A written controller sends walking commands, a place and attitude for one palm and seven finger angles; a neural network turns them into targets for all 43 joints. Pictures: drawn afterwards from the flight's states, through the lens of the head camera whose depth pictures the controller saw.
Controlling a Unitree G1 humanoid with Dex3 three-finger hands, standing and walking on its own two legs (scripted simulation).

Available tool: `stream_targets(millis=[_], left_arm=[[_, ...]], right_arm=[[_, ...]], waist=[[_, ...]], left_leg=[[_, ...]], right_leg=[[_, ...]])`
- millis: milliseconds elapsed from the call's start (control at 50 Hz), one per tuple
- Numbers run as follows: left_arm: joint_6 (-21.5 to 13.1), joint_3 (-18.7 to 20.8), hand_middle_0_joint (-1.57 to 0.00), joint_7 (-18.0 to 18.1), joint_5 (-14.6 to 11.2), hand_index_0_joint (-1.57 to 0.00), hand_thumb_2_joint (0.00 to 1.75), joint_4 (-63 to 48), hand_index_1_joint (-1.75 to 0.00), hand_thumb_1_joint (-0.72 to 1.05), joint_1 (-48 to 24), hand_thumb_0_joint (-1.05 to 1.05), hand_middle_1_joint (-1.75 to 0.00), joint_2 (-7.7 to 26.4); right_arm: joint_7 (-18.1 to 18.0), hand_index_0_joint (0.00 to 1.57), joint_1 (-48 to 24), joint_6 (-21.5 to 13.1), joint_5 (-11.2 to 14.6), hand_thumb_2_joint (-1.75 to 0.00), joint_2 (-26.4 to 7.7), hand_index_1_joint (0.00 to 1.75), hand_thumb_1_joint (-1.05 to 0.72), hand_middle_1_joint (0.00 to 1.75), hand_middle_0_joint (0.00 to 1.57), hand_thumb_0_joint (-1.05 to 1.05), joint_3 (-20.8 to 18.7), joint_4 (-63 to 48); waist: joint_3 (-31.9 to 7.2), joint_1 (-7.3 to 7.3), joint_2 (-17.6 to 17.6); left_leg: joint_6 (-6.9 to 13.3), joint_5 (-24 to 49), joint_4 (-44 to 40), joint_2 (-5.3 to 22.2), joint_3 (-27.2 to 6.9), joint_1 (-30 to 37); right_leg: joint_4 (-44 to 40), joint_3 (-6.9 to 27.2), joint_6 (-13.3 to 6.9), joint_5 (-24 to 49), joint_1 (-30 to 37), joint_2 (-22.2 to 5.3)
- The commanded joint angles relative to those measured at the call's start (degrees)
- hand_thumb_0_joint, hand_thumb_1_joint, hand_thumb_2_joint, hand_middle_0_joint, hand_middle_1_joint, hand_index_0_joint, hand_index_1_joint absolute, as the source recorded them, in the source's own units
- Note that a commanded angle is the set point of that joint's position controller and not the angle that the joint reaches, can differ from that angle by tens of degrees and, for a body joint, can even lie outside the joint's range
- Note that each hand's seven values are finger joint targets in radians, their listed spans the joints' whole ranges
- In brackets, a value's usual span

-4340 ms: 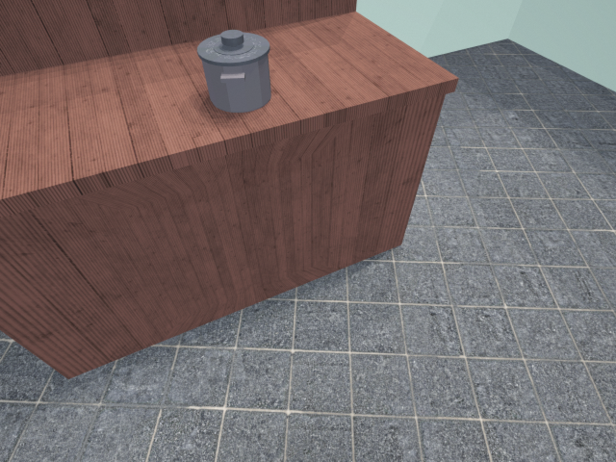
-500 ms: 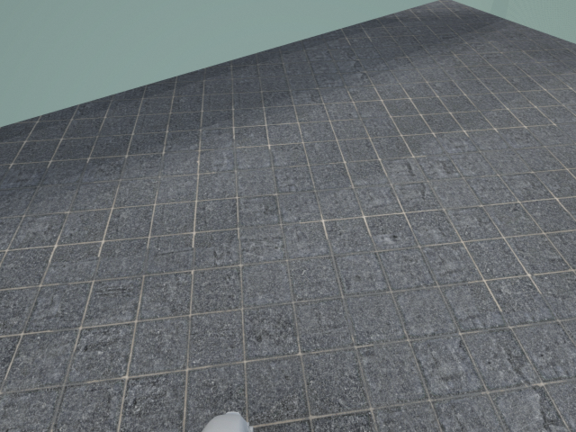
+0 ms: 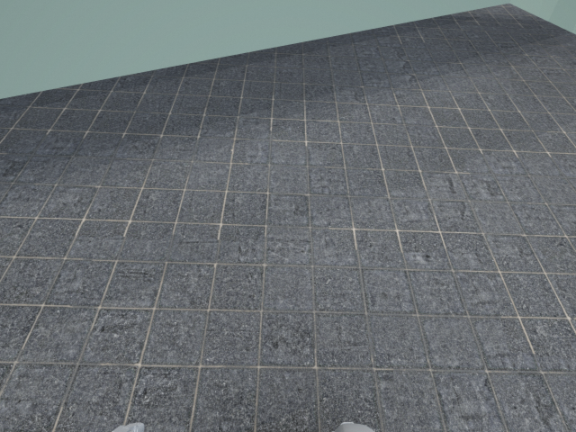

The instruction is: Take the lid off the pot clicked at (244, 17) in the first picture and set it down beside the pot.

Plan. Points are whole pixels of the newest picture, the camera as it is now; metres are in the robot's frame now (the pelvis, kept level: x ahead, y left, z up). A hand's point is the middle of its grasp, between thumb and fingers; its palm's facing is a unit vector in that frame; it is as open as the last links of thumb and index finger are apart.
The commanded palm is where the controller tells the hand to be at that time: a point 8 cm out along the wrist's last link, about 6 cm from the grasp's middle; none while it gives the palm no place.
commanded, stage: turn to face it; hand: left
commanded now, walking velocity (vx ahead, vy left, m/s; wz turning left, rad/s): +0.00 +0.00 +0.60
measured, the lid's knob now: out of the picture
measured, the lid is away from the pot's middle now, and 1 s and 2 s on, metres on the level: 0.00 0.00 0.00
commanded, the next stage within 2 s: none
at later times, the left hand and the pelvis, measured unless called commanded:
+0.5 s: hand out of the picture +0.00 +0.12 -0.14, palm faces +0.34 -0.89 -0.30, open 7.4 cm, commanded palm none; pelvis +0.00 -0.09 +0.00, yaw +20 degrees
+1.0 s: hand out of the picture -0.11 +0.16 -0.17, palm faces +0.64 -0.73 -0.25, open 7.4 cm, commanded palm none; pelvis -0.03 -0.05 +0.00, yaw +37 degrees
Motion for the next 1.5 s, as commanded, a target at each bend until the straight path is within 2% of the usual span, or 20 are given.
stream_targets(millis=[0,140,180,240,300,600,700,720,740,760,780,840,900,1060,1160,1180,1220,1240,1320,1480], left_arm=[[-1.1,0.9,-0.20,0.2,0.0,-0.20,0.90,-6.1,-0.30,0.90,-2.1,0.00,-0.30,3.9],[-2.2,1.3,-0.20,0.9,-0.7,-0.20,0.90,-6.5,-0.30,0.90,5.3,0.00,-0.30,7.1],[-2.4,2.2,-0.20,1.3,0.4,-0.20,0.90,-7.7,-0.30,0.90,5.0,0.00,-0.30,14.8],[-3.0,0.9,-0.20,1.4,-0.2,-0.20,0.90,-9.5,-0.30,0.90,-2.2,0.00,-0.30,9.1],[-3.8,0.0,-0.20,0.9,-0.2,-0.20,0.90,-8.7,-0.30,0.90,1.1,0.00,-0.30,7.6],[-2.7,0.9,-0.20,0.7,0.9,-0.20,0.90,-5.6,-0.30,0.90,11.0,0.00,-0.30,11.2],[-2.2,1.7,-0.20,0.1,0.3,-0.20,0.90,-5.0,-0.30,0.90,9.4,0.00,-0.30,12.5],[-2.1,1.6,-0.20,-0.1,-0.1,-0.20,0.90,-5.3,-0.30,0.90,9.3,0.00,-0.30,11.7],[-2.0,0.8,-0.20,-0.7,-0.5,-0.20,0.90,-7.6,-0.30,0.90,7.6,0.00,-0.30,8.3],[-1.3,0.2,-0.20,-0.4,0.0,-0.20,0.90,-9.3,-0.30,0.90,4.7,0.00,-0.30,8.0],[-0.8,0.7,-0.20,-0.3,0.2,-0.20,0.90,-9.6,-0.30,0.90,4.3,0.00,-0.30,9.0],[-0.6,1.3,-0.20,-0.7,0.4,-0.20,0.90,-6.6,-0.30,0.90,4.5,0.00,-0.30,9.2],[-0.4,1.2,-0.20,-0.8,0.3,-0.20,0.90,-5.9,-0.30,0.90,6.1,0.00,-0.30,8.4],[-0.7,0.6,-0.20,-0.3,-0.1,-0.20,0.90,-9.8,-0.30,0.90,-1.4,0.00,-0.30,6.7],[-1.9,0.4,-0.20,0.0,-0.9,-0.20,0.90,-9.6,-0.30,0.90,2.6,0.00,-0.30,6.5],[-2.4,0.7,-0.20,0.2,-0.8,-0.20,0.90,-9.0,-0.30,0.90,4.9,0.00,-0.30,7.3],[-3.2,2.3,-0.20,1.0,0.4,-0.20,0.90,-8.9,-0.30,0.90,7.3,0.00,-0.30,16.0],[-2.9,2.0,-0.20,1.1,0.1,-0.20,0.90,-9.4,-0.30,0.90,7.4,0.00,-0.30,15.6],[-3.3,0.0,-0.20,0.8,-0.1,-0.20,0.90,-10.7,-0.30,0.90,-0.7,0.00,-0.30,8.7],[-3.0,0.7,-0.20,0.7,0.5,-0.20,0.90,-8.2,-0.30,0.90,5.8,0.00,-0.30,11.1]], right_arm=[[-0.7,0.20,1.5,-0.9,-0.2,-0.90,-12.4,0.30,-0.90,0.30,0.20,0.00,-3.6,-4.3],[-0.1,0.20,-3.3,-0.1,0.6,-0.90,-11.9,0.30,-0.90,0.30,0.20,0.00,-4.2,-7.0],[-0.1,0.20,-2.8,-0.2,0.5,-0.90,-7.8,0.30,-0.90,0.30,0.20,0.00,-3.7,-9.0],[0.8,0.20,-1.4,0.9,-0.1,-0.90,-9.1,0.30,-0.90,0.30,0.20,0.00,-4.0,-6.7],[1.6,0.20,-1.9,1.3,0.0,-0.90,-8.0,0.30,-0.90,0.30,0.20,0.00,-3.3,-6.1],[1.9,0.20,-16.3,1.4,0.6,-0.90,-8.0,0.30,-0.90,0.30,0.20,0.00,-1.0,-10.2],[1.8,0.20,-10.8,0.2,0.4,-0.90,-9.5,0.30,-0.90,0.30,0.20,0.00,-1.2,-9.9],[1.6,0.20,-6.4,-0.4,0.2,-0.90,-12.8,0.30,-0.90,0.30,0.20,0.00,-2.1,-8.7],[1.2,0.20,-2.7,-0.8,0.1,-0.90,-19.7,0.30,-0.90,0.30,0.20,0.00,-4.1,-8.6],[0.9,0.20,0.4,-0.2,0.9,-0.90,-21.8,0.30,-0.90,0.30,0.20,0.00,-4.5,-7.4],[0.8,0.20,-1.5,-0.1,0.6,-0.90,-20.2,0.30,-0.90,0.30,0.20,0.00,-4.0,-7.5],[-0.1,0.20,-9.7,-0.7,0.5,-0.90,-15.1,0.30,-0.90,0.30,0.20,0.00,-2.6,-9.7],[0.0,0.20,-9.9,-1.0,0.6,-0.90,-14.6,0.30,-0.90,0.30,0.20,0.00,-2.5,-9.9],[0.1,0.20,-4.3,-0.6,0.0,-0.90,-14.8,0.30,-0.90,0.30,0.20,0.00,-3.6,-8.4],[0.0,0.20,-5.9,-0.4,0.2,-0.90,-14.7,0.30,-0.90,0.30,0.20,0.00,-4.0,-8.9],[0.1,0.20,-6.6,-0.4,0.6,-0.90,-13.8,0.30,-0.90,0.30,0.20,0.00,-4.0,-9.1],[0.4,0.20,-4.8,-0.6,1.0,-0.90,-7.2,0.30,-0.90,0.30,0.20,0.00,-2.9,-10.8],[0.4,0.20,-5.4,-0.1,0.5,-0.90,-10.2,0.30,-0.90,0.30,0.20,0.00,-3.7,-10.7],[1.7,0.20,-3.2,1.5,0.1,-0.90,-9.1,0.30,-0.90,0.30,0.20,0.00,-3.4,-6.8],[2.4,0.20,-10.0,2.0,0.3,-0.90,-8.3,0.30,-0.90,0.30,0.20,0.00,-2.5,-8.0]], waist=[[-3.9,-0.30,9.6],[-7.6,3.72,5.7],[-5.5,3.96,-16.2],[-1.7,-0.49,-8.1],[-1.9,0.27,-7.1],[-3.0,5.28,-10.1],[-6.6,2.36,-8.8],[-9.2,-0.36,-1.9],[-10.2,-2.57,17.0],[-10.9,-3.37,16.3],[-8.2,-2.05,10.7],[-3.6,1.44,11.5],[-3.4,2.60,8.8],[-4.0,-0.17,9.5],[-7.4,2.15,10.0],[-8.7,3.54,8.1],[-9.4,4.65,-17.4],[-9.1,4.69,-11.8],[-2.1,0.27,-8.2],[-0.1,3.54,-9.7]], left_leg=[[6.6,3.1,-7.0,15.4,-20.9,5.8],[0.9,2.0,2.0,9.4,-19.9,-6.9],[-6.8,-25.2,26.1,-1.0,-0.1,-22.5],[-6.8,-18.3,43.0,4.5,-0.7,-18.2],[-8.6,-13.4,45.5,5.1,2.8,-18.5],[-7.6,-17.5,25.7,6.5,8.5,-10.7],[-5.1,-6.7,4.9,5.6,11.3,4.3],[-3.3,2.4,-1.4,9.0,6.5,15.5],[3.4,23.2,-3.2,24.8,-13.9,25.9],[9.1,36.5,-2.0,30.0,-17.2,24.5],[10.1,26.7,-2.4,29.1,-12.2,19.0],[5.0,19.7,-4.3,19.1,-7.4,10.0],[4.2,17.5,-5.2,16.0,-5.7,7.9],[6.6,11.6,-4.2,16.2,-14.8,8.8],[4.5,18.8,2.3,13.7,-17.4,3.7],[2.2,14.7,5.3,11.5,-16.5,0.3],[-6.4,-25.2,26.2,-0.7,0.2,-20.0],[-6.2,-27.5,37.2,2.4,-1.4,-17.8],[-8.0,-14.9,48.2,5.6,1.7,-17.8],[-9.0,-15.3,35.4,6.8,6.3,-15.1]], right_leg=[[-4.1,0.3,0.0,-2.4,-1.5,1.6],[-33.0,1.6,-2.1,8.0,23.6,1.4],[-41.2,24.3,-11.9,7.8,27.0,-24.5],[-37.3,11.0,-11.9,20.6,17.0,-17.7],[-32.8,0.7,-10.6,35.7,21.6,-13.5],[-30.4,-4.8,-12.8,38.4,26.2,-18.7],[-21.0,-11.3,-8.2,34.0,21.3,-18.0],[-10.4,-13.2,-5.1,27.4,13.4,-16.2],[3.5,-14.0,0.2,-8.8,-4.9,-7.0],[10.4,-7.7,0.8,-17.5,-10.0,-5.0],[13.5,-5.3,0.3,-14.3,-9.2,-6.3],[15.0,-1.9,1.1,-2.4,-7.1,-5.5],[12.4,-2.2,1.6,1.0,-4.2,-3.9],[-3.0,-1.6,1.5,-3.2,-1.4,-1.0],[-21.2,-2.5,0.2,2.0,12.9,2.3],[-30.1,-2.2,0.0,8.4,19.5,1.0],[-36.6,19.5,-9.2,22.1,33.7,-24.0],[-35.5,17.7,-13.5,27.1,26.1,-27.4],[-33.4,0.2,-10.7,29.7,20.2,-15.4],[-34.1,-4.4,-11.3,27.7,22.7,-16.8]])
